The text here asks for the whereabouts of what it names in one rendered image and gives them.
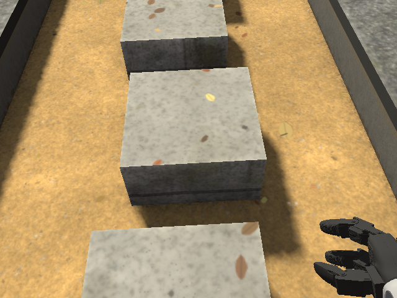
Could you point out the robot right hand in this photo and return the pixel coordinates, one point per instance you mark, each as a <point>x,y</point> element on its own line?
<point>366,272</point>

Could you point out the robot right forearm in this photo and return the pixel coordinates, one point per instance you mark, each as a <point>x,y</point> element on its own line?
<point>390,289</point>

